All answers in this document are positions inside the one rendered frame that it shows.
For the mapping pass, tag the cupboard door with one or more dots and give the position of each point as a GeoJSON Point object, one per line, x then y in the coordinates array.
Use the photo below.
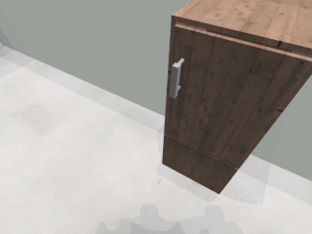
{"type": "Point", "coordinates": [229, 90]}

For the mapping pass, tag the handle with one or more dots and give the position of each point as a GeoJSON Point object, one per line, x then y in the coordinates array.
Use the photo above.
{"type": "Point", "coordinates": [174, 87]}

